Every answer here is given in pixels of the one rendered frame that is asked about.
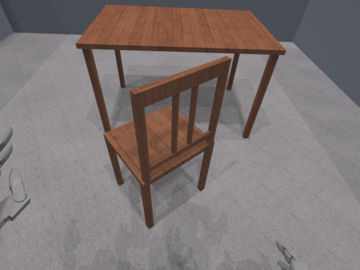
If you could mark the left robot hand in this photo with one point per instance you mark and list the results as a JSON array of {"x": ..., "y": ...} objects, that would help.
[{"x": 13, "y": 204}]

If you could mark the chair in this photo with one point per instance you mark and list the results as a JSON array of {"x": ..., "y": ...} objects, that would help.
[{"x": 153, "y": 145}]

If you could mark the right robot hand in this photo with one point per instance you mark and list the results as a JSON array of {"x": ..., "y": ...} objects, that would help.
[{"x": 291, "y": 256}]

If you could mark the table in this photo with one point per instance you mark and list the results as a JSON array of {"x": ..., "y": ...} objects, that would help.
[{"x": 145, "y": 28}]

